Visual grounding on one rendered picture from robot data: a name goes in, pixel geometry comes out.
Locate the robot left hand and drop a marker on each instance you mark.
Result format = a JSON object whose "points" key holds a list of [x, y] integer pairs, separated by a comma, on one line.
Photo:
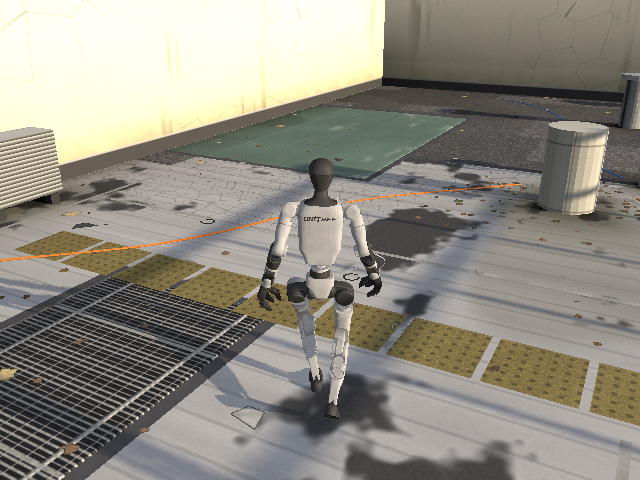
{"points": [[264, 294]]}

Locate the right robot upper arm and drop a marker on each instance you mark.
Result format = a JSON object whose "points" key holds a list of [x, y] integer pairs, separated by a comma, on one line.
{"points": [[352, 212]]}

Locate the robot right forearm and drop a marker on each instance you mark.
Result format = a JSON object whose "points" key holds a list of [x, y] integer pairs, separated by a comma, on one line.
{"points": [[370, 264]]}

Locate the left robot upper arm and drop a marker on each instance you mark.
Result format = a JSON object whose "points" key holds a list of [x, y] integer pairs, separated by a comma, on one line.
{"points": [[288, 211]]}

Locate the robot left forearm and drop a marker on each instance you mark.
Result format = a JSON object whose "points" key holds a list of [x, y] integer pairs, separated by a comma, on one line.
{"points": [[271, 269]]}

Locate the humanoid robot torso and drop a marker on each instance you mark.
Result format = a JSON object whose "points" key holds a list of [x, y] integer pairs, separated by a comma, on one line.
{"points": [[320, 235]]}

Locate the robot right hand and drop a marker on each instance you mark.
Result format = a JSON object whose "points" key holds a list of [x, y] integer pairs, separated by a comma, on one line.
{"points": [[367, 281]]}

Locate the left robot thigh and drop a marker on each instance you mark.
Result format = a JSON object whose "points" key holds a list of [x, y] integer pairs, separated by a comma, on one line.
{"points": [[297, 295]]}

